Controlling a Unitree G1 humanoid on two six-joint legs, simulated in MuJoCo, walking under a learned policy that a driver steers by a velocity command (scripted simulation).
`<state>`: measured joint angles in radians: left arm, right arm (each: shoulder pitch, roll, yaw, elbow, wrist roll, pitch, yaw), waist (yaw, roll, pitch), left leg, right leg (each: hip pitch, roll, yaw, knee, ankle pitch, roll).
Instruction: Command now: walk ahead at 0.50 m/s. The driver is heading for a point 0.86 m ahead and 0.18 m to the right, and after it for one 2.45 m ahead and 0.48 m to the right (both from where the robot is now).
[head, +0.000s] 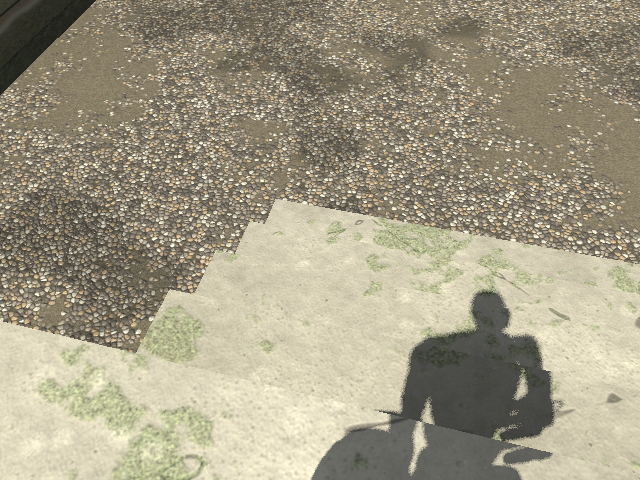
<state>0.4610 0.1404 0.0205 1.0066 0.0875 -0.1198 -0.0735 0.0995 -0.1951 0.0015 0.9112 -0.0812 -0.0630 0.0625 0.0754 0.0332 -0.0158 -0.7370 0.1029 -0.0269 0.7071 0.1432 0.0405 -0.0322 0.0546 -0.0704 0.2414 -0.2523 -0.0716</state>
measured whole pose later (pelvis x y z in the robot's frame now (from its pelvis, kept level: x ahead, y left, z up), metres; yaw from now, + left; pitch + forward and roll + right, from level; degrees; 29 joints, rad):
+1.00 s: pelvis +0.55 -0.02 -0.02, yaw -18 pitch +3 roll -1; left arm 0.49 0.18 0.05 1.00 0.08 -0.12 -0.03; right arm 0.14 -0.21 0.01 0.82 -0.10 -0.08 0.02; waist 0.08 0.01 -0.08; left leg -0.70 0.10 -0.07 1.07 -0.18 0.00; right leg -0.31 0.14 0.06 0.59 -0.33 -0.11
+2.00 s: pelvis +0.95 -0.20 -0.25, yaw -30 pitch +2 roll -3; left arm 0.50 0.15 -0.05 0.98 0.12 -0.11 0.01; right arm 0.19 -0.24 -0.04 0.87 -0.10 -0.09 0.07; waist 0.08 0.03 -0.05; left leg -0.65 0.07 -0.01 0.82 0.29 0.07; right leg -0.39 -0.06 -0.18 1.01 -0.66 0.01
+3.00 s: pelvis +1.39 -0.41 -0.55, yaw +4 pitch +1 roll -3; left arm 0.65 0.10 -0.06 1.17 0.14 -0.14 -0.01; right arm 0.17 -0.20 0.02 0.89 -0.08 -0.06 0.09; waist 0.08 0.04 -0.02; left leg -0.90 0.10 -0.18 0.85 0.49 0.09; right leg -0.14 0.01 -0.30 0.68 -0.56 -0.05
